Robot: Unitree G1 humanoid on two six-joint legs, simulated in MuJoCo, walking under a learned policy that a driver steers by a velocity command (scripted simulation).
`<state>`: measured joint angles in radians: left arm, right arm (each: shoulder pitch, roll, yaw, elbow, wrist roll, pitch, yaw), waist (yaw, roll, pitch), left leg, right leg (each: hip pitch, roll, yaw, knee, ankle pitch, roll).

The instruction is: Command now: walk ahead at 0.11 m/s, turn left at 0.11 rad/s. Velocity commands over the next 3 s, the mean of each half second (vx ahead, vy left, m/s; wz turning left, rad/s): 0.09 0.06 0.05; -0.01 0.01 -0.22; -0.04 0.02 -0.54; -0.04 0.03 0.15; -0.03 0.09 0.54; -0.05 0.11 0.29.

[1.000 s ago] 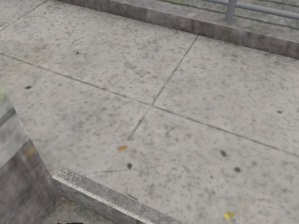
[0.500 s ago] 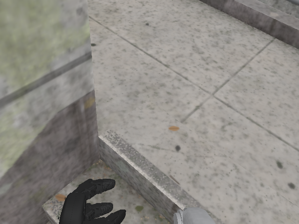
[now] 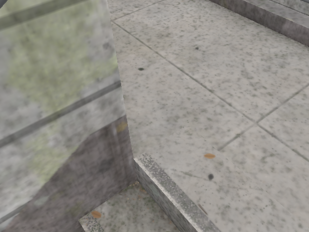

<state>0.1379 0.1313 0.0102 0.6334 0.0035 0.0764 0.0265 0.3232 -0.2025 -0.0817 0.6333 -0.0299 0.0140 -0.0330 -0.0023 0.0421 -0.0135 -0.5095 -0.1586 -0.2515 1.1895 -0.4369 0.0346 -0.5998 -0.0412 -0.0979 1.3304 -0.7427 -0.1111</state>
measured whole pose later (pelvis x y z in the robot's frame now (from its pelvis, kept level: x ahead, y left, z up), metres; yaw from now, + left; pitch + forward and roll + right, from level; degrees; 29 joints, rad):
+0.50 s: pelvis +0.15 +0.09 +0.09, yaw +2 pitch +2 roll -1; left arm 0.47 0.28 0.08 0.90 0.06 -0.06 0.08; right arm 0.07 -0.25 -0.06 0.63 -0.04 0.04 0.02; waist 0.10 -0.03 0.09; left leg -0.80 0.05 -0.06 1.13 -0.34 -0.01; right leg 0.00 -0.14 -0.11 0.46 -0.49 0.10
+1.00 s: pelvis +0.33 +0.16 +0.02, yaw +4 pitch +0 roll +1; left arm 0.28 0.23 0.02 0.58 0.02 0.16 0.11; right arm -0.13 -0.24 -0.05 0.59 -0.02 -0.01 0.08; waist 0.15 -0.01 0.05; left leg -0.58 -0.04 -0.03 1.85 -0.23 -0.04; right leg -0.72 0.17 0.06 1.16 -0.41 -0.07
